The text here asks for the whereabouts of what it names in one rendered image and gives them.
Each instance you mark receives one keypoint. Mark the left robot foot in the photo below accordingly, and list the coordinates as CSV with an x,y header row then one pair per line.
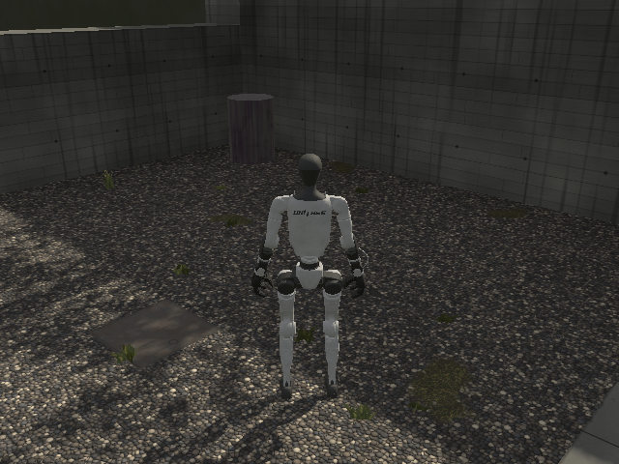
x,y
286,392

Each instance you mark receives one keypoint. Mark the left robot hand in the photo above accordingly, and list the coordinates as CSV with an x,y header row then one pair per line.
x,y
256,283

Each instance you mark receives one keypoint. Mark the robot right forearm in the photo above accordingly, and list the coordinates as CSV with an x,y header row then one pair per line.
x,y
354,259

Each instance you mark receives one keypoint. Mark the right robot shin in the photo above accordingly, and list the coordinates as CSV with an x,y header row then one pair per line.
x,y
332,353

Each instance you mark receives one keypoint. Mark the right robot hand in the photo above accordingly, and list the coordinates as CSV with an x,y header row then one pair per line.
x,y
360,282

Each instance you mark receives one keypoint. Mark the robot left forearm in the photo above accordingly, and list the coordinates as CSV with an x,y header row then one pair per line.
x,y
264,258

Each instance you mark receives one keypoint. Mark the robot left upper arm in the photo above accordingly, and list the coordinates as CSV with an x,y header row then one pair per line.
x,y
279,205

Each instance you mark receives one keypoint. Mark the robot right upper arm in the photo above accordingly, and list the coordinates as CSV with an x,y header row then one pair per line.
x,y
339,205

